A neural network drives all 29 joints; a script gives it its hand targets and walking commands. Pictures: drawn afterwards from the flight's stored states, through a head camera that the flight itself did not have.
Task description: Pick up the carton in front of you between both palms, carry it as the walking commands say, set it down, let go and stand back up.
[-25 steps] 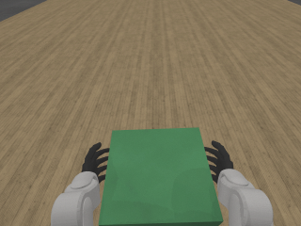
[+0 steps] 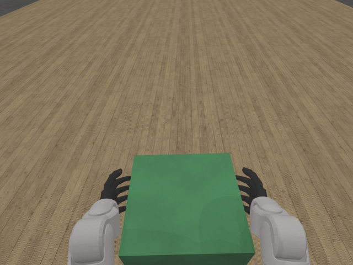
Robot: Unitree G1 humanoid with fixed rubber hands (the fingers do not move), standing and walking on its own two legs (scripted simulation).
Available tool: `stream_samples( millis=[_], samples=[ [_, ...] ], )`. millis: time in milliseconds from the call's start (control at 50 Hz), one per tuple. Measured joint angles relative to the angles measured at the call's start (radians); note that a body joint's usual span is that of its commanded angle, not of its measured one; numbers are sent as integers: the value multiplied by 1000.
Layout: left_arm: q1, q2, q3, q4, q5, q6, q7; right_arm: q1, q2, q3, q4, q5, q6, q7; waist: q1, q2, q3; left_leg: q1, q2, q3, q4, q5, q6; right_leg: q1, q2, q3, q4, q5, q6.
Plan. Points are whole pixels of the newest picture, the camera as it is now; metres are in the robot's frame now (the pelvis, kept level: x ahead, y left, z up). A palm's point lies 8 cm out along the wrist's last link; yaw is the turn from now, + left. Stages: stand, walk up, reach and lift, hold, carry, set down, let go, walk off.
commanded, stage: carry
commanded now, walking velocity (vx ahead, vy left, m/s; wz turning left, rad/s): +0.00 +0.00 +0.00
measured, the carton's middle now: (183, 223) +0.24 +0.00 +0.00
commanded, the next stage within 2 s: hold in 0.96 s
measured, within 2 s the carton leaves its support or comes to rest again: neither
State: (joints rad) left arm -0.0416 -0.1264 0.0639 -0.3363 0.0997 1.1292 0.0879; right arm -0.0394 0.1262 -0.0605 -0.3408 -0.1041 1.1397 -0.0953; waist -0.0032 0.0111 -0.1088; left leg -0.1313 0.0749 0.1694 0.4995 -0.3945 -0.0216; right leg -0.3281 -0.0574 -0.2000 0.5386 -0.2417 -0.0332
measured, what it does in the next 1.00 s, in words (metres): stands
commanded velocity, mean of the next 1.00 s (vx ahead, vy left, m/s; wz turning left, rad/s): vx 0.00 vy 0.00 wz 0.00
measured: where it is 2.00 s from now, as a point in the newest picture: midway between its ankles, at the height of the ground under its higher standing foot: outside the picture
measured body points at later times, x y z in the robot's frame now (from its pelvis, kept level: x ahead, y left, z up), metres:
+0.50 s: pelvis -0.04 +0.01 +0.00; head -0.05 +0.00 +0.45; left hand +0.26 +0.16 +0.03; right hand +0.26 -0.15 +0.02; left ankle -0.08 +0.11 -0.73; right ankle +0.03 -0.10 -0.73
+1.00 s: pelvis -0.04 +0.01 +0.00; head -0.05 +0.01 +0.45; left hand +0.26 +0.17 +0.03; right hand +0.26 -0.14 +0.03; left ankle -0.09 +0.11 -0.73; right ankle +0.03 -0.10 -0.73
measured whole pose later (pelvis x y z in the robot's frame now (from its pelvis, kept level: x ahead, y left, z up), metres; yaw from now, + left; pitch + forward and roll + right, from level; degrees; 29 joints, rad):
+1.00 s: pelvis -0.04 +0.01 +0.00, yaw +1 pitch +0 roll -1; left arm -0.23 -0.15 0.18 0.16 0.24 0.72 0.02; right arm -0.22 0.14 -0.17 0.13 -0.24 0.74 -0.03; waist -0.01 0.02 -0.02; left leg -0.16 0.04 0.11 0.51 -0.31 0.02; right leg -0.31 -0.05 -0.14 0.47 -0.15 -0.03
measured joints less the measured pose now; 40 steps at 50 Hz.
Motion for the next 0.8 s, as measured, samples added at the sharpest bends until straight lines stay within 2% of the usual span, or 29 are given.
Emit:
stream_samples(
  millis=[200, 480, 580, 680, 800],
  samples=[
    [-60, -2, 27, 199, 60, -139, -31, -62, 2, -26, 204, -59, -142, 34, 5, -4, 7, -20, -8, 3, -6, 30, 9, -10, -6, 3, -30, 44, -1],
    [-180, -17, 118, 530, 138, -419, -63, -178, 16, -115, 530, -141, -419, 67, 3, -6, 44, -58, -18, 3, 7, 53, 21, -33, -16, 6, -47, 85, 0],
    [-192, -19, 128, 529, 136, -456, -64, -192, 19, -123, 529, -140, -456, 67, 1, -6, 58, -69, -20, 2, 17, 52, 24, -41, -19, 5, -43, 88, 2],
    [-185, -18, 116, 476, 125, -426, -62, -185, 18, -111, 478, -128, -426, 62, 1, -5, 58, -76, -20, 1, 28, 46, 25, -46, -22, 5, -35, 84, 4],
    [-182, -17, 114, 481, 131, -402, -64, -182, 17, -110, 484, -132, -403, 65, 2, -5, 44, -75, -21, 2, 34, 40, 28, -45, -24, 6, -29, 79, 8]
  ],
)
